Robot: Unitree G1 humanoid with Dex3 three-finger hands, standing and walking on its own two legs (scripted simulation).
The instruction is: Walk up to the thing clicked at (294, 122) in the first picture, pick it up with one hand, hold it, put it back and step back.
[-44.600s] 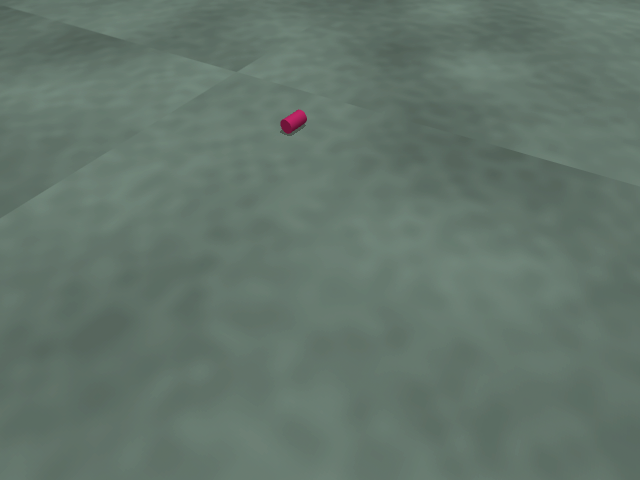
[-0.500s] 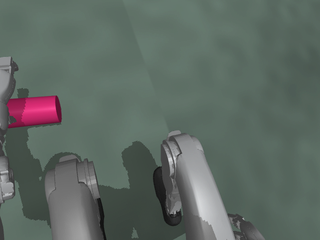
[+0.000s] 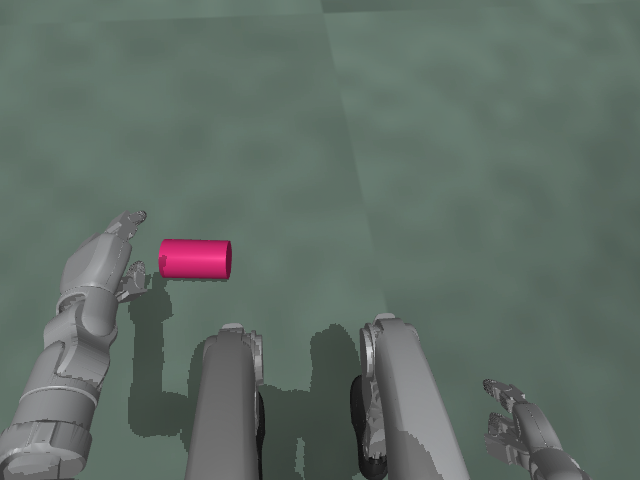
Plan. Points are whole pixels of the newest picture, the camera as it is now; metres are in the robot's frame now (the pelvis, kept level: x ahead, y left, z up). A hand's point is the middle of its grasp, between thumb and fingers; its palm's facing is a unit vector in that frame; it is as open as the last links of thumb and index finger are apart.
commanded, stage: home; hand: left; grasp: from above
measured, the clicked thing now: (197, 258) +0.50 +0.24 -0.43
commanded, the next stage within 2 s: none
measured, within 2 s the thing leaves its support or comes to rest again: neither
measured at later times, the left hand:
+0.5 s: hand (81, 353) +0.26 +0.20 +0.10, palm faces +0.04 -0.95 -0.31, open 7.4 cm
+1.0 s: hand out of the picture +0.22 +0.19 +0.19, palm faces +0.12 -0.97 -0.19, open 7.4 cm
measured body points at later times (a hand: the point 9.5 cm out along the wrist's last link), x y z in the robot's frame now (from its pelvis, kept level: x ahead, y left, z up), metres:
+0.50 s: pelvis +0.04 +0.00 +0.18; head +0.11 +0.02 +0.62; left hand +0.25 +0.25 +0.13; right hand +0.22 -0.23 +0.09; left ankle +0.08 +0.12 -0.44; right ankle +0.09 -0.14 -0.44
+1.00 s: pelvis +0.07 +0.00 +0.24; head +0.08 +0.00 +0.69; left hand +0.21 +0.24 +0.21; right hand +0.26 -0.23 +0.19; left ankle +0.07 +0.12 -0.44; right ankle +0.09 -0.14 -0.44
